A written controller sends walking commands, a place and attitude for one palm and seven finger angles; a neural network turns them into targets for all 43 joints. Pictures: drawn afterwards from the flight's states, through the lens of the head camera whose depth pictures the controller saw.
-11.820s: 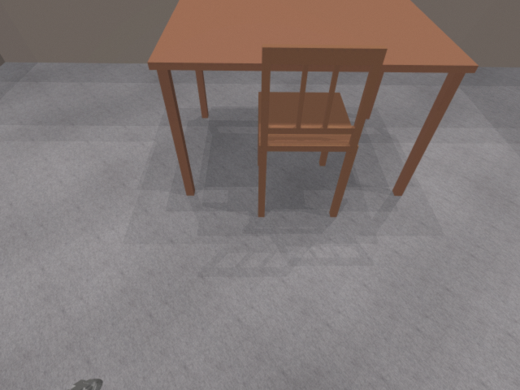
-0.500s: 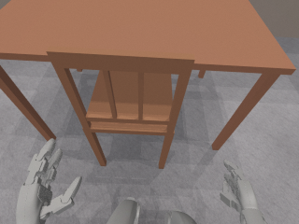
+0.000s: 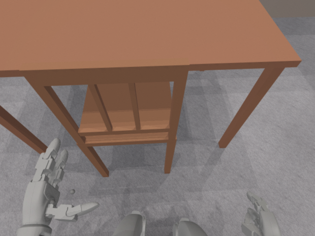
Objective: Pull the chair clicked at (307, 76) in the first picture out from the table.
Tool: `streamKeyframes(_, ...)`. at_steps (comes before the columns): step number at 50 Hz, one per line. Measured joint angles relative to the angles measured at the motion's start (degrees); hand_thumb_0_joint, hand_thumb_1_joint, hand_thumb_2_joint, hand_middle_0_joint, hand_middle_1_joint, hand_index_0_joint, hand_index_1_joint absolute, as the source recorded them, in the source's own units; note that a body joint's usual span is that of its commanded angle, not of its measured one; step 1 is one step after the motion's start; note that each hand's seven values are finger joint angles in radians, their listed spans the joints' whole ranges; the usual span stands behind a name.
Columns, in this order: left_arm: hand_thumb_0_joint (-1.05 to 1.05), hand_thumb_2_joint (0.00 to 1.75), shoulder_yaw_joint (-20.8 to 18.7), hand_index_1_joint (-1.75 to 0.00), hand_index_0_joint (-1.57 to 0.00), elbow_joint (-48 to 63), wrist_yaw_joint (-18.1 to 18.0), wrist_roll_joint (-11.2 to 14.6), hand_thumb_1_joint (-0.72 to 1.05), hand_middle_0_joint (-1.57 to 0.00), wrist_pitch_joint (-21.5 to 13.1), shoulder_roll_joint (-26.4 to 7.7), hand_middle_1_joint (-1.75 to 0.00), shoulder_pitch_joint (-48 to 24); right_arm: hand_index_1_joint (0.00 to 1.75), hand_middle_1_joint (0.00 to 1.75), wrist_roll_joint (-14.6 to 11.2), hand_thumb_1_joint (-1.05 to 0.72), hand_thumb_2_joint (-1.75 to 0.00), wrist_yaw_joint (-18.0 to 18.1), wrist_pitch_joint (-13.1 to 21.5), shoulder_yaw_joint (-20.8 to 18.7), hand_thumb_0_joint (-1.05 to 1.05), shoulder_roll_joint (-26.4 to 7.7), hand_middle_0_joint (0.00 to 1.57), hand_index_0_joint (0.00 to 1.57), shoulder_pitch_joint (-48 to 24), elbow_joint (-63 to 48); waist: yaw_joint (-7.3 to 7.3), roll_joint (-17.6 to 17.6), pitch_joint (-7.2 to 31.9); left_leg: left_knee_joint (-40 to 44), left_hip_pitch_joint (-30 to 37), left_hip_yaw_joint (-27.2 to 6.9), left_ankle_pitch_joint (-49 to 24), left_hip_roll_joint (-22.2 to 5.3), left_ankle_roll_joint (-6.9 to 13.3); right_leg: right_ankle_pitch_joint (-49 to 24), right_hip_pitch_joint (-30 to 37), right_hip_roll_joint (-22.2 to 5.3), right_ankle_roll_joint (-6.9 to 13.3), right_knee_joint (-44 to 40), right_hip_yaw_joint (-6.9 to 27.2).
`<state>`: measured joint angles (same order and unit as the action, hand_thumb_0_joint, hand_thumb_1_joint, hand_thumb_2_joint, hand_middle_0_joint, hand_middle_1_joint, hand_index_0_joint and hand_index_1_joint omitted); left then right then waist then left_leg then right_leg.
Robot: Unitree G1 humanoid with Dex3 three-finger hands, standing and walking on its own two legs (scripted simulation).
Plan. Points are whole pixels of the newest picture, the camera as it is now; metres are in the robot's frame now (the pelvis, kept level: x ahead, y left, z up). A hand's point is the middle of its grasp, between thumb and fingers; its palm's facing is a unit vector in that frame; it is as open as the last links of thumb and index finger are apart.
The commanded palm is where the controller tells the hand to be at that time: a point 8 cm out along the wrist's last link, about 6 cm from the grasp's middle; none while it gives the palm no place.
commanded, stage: raise the hand toward the chair's back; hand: left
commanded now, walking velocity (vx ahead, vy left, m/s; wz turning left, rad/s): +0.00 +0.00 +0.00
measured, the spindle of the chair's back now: (102, 109) +0.47 +0.20 -0.02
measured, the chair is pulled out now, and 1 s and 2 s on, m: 0.00 0.00 0.00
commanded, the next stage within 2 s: aim the fingers beside a spindle in 1.04 s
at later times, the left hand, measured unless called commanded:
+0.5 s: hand (52, 179) +0.23 +0.24 +0.05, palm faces +0.12 -0.99 -0.04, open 16.9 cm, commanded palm +0.21 +0.29 +0.06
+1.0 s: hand (50, 172) +0.25 +0.25 +0.06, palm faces +0.12 -0.99 -0.04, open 16.9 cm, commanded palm +0.22 +0.30 +0.06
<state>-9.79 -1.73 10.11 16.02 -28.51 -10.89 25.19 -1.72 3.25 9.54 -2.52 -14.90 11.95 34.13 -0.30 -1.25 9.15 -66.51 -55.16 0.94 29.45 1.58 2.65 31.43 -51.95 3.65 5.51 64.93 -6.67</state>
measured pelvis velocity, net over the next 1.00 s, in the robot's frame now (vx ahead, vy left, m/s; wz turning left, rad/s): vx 0.00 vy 0.04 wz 0.00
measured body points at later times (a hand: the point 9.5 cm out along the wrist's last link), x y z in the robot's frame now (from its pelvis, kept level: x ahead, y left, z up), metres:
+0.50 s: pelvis -0.01 +0.03 +0.01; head +0.06 +0.05 +0.45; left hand +0.22 +0.29 +0.06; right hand +0.18 -0.20 -0.07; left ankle +0.02 +0.09 -0.65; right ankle +0.00 -0.06 -0.65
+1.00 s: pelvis +0.00 +0.04 +0.01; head +0.07 +0.06 +0.46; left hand +0.23 +0.30 +0.06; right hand +0.17 -0.20 -0.07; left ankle +0.02 +0.09 -0.65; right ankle +0.00 -0.06 -0.65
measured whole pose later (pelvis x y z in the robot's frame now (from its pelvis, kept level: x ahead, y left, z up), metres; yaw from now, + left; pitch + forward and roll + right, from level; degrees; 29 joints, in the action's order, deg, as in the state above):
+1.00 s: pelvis +0.00 +0.04 +0.01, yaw +0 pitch +16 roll -4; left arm -10.1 -5.1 8.4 15.2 -25.1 -13.7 16.2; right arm -1.3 1.8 6.3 0.6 -14.1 12.6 31.4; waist -0.1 -2.0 8.9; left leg -63.0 -51.5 1.2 27.8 2.8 5.5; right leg 28.8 -47.2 2.7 2.5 59.6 -6.1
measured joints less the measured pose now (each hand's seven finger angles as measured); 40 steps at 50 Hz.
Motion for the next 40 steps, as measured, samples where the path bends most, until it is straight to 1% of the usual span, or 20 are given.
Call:
streamKeyframes(7,0.00,0.38,0.72,-0.11,-0.08,0.38,-1.67,-0.60,-0.30,-0.08,-0.15,-0.58,-0.11,-1.70,0.30,0.30,0.27,-0.91,-0.90,-0.32,-0.40,1.09,0.02,0.66,0.20,0.20,-1.27,-2.00,0.27,0.03,0.37,0.40,0.73,-0.11,-0.39,0.28,0.76,-0.59,1.10,-0.25,-0.55,-0.93,-0.09)
streamKeyframes(12,-0.01,0.34,1.05,-0.09,-0.07,-0.67,-1.52,-0.64,-0.40,-0.07,1.51,-1.32,-0.09,-3.59,0.30,0.30,0.30,-0.90,-0.90,-0.68,-1.02,2.78,0.02,1.41,0.20,0.20,-1.53,-3.42,0.59,-0.27,0.36,0.65,1.13,-0.36,-0.75,0.48,1.25,-1.10,1.85,-0.41,-1.03,-1.71,-0.33)
streamKeyframes(16,-0.01,0.32,1.00,-0.08,-0.07,-1.09,-1.55,-0.69,-0.45,-0.07,2.61,-1.78,-0.09,-4.77,0.30,0.30,0.39,-0.90,-0.90,-0.81,-1.28,3.80,0.01,1.80,0.20,0.21,-1.15,-3.96,0.74,-0.49,0.16,0.96,1.47,-0.56,-1.04,0.62,1.62,-1.54,2.48,-0.51,-1.41,-2.45,-0.50)
streamKeyframes(22,-0.01,0.30,0.48,-0.08,-0.07,-1.74,-1.47,-0.62,-0.48,-0.06,3.21,-2.44,-0.08,-6.70,0.30,0.30,0.48,-0.90,-0.90,-0.92,-1.54,4.46,0.01,1.64,0.20,0.21,-0.17,-3.62,0.74,-0.70,-0.14,1.53,1.83,-0.54,-1.41,0.91,2.18,-2.02,3.05,-0.77,-2.01,-3.32,-0.45)
streamKeyframes(30,-0.01,0.30,-0.53,-0.08,-0.06,-3.00,-0.98,-0.33,-0.50,-0.06,4.15,-3.27,-0.08,-9.06,0.30,0.30,0.36,-0.90,-0.90,-0.80,-1.95,3.91,0.02,0.84,0.20,0.21,1.06,-2.46,0.25,-0.88,-0.38,2.74,2.87,-0.18,-1.75,1.09,2.66,-2.61,4.14,-0.91,-2.72,-4.76,0.02)
streamKeyframes(40,-0.01,0.30,-0.61,-0.08,-0.06,-3.50,-1.46,-0.42,-0.50,-0.06,4.02,-3.01,-0.08,-8.88,0.30,0.30,0.39,-0.90,-0.90,-1.10,-2.49,3.02,0.02,0.28,0.20,0.21,1.69,-2.59,-0.15,-0.76,-0.22,3.95,3.80,0.50,-1.92,1.23,3.01,-2.91,4.82,-1.04,-3.24,-5.74,0.80)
